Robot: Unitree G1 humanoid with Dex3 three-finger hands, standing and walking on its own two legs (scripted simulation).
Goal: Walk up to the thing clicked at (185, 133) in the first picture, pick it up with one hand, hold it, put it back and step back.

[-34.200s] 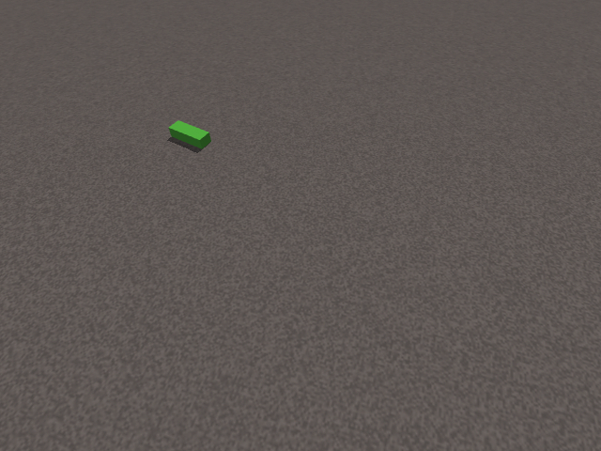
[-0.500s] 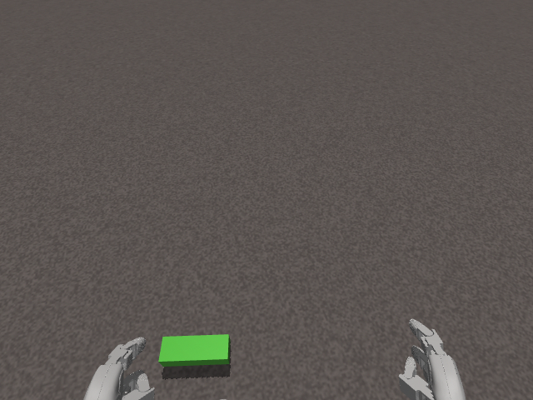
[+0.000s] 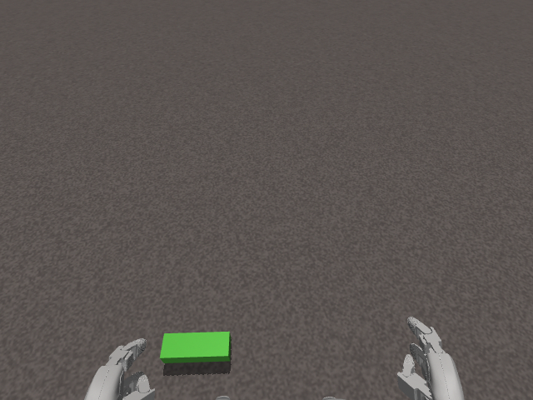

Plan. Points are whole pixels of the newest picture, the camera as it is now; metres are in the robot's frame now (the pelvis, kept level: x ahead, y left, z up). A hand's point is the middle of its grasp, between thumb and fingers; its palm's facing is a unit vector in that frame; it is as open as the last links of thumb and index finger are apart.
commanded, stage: home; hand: left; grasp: from above
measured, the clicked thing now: (197, 347) +0.43 +0.24 -0.68
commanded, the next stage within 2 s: stand in 0.64 s
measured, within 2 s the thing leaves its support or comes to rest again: neither
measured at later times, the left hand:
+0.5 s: hand (152, 389) +0.17 +0.18 -0.04, palm faces +0.04 -0.98 -0.20, open 7.4 cm
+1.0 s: hand out of the picture +0.13 +0.24 -0.10, palm faces +0.03 -0.94 -0.33, open 7.4 cm
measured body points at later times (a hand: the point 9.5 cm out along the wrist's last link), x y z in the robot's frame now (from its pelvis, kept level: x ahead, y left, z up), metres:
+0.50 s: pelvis +0.01 +0.00 +0.00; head +0.03 +0.00 +0.45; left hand +0.17 +0.23 -0.03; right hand +0.17 -0.24 -0.06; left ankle +0.03 +0.13 -0.68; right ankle +0.01 -0.14 -0.68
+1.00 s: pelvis +0.00 +0.01 +0.03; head +0.03 +0.02 +0.48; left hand +0.13 +0.29 -0.08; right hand +0.13 -0.27 -0.08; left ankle +0.03 +0.13 -0.68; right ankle +0.01 -0.14 -0.68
